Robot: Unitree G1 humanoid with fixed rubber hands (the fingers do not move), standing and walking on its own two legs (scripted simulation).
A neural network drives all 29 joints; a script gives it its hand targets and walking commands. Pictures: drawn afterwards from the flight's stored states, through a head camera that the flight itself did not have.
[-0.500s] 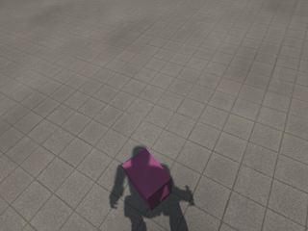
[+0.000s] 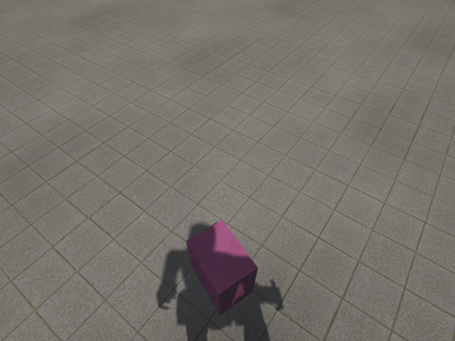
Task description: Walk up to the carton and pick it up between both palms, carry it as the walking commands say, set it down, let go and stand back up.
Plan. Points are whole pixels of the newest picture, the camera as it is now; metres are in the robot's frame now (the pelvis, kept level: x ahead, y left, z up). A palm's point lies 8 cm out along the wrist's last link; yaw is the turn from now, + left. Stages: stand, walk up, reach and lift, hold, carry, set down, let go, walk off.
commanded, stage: walk up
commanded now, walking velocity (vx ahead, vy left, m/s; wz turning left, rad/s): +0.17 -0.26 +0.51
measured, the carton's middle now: (221, 267) +0.50 +0.05 -0.63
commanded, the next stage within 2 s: none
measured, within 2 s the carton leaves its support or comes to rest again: neither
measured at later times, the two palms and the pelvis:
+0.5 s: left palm out of the picture +0.09 +0.24 -0.13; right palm out of the picture +0.07 -0.24 -0.06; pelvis +0.03 +0.02 +0.03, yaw +8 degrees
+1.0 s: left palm out of the picture +0.11 +0.16 -0.10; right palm (390, 296) +0.24 -0.31 -0.13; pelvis +0.11 -0.10 +0.01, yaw +22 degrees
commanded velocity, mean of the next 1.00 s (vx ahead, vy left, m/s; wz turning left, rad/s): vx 0.12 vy -0.25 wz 0.48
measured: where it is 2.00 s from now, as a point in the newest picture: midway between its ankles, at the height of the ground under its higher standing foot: outside the picture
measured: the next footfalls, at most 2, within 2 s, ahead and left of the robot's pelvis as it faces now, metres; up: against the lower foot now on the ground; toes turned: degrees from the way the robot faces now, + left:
right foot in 0.76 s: +0.16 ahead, -0.16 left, +0.00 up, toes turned +10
left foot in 1.26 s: +0.16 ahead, +0.06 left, +0.00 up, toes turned +25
